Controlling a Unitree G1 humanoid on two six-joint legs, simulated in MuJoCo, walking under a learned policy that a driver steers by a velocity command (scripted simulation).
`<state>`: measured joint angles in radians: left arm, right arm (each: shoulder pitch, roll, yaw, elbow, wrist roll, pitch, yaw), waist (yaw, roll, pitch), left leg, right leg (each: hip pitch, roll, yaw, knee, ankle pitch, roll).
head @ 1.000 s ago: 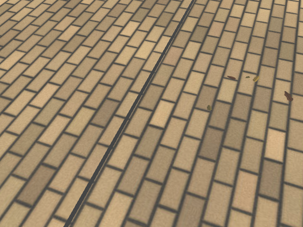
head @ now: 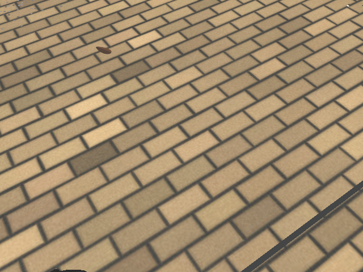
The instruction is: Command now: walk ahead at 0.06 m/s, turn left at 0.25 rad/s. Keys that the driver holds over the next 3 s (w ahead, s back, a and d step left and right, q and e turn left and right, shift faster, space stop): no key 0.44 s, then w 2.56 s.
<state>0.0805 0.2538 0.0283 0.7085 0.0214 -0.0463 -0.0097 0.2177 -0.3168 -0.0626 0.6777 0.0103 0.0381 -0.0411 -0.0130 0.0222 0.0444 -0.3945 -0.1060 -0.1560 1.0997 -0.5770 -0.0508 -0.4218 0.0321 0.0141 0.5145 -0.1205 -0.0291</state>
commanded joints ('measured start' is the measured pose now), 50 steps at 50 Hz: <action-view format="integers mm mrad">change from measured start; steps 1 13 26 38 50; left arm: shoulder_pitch -27 22 48 286 360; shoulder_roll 123 79 86 151 181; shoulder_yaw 25 9 21 46 39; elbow -55 4 101 173 213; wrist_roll -1 8 -27 -28 -41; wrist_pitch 15 18 21 -64 -29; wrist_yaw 3 -1 20 -13 19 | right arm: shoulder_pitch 74 -7 100 -14 -281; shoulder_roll -94 -38 -87 -46 6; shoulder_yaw -32 0 -11 -11 14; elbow -33 11 80 37 -48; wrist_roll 0 -40 -8 26 17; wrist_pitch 25 -14 -45 -137 -134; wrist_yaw -7 21 12 29 75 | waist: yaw -19 37 -11 76 99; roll -132 87 98 -103 -114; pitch -117 -60 26 20 76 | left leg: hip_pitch -66 64 113 -441 -194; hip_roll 86 199 234 169 158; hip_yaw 19 -17 -115 57 166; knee -11 -738 -805 51 -527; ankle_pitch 59 113 -112 199 626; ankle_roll -37 128 182 104 49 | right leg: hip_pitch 181 185 59 551 368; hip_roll -244 -48 19 -340 -255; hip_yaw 283 18 -72 464 95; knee -205 -63 120 -309 -410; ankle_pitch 99 -160 -312 -213 112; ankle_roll -168 47 28 -213 -157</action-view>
